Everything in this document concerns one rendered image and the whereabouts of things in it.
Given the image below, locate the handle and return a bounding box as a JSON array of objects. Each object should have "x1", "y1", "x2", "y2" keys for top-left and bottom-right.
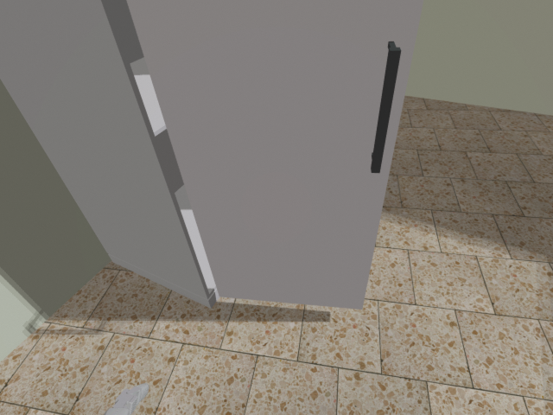
[{"x1": 371, "y1": 41, "x2": 401, "y2": 173}]

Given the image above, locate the robot left hand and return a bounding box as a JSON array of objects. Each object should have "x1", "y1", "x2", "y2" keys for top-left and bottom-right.
[{"x1": 104, "y1": 383, "x2": 149, "y2": 415}]

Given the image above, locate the fridge door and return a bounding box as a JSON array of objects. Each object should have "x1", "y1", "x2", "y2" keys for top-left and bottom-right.
[{"x1": 126, "y1": 0, "x2": 423, "y2": 310}]

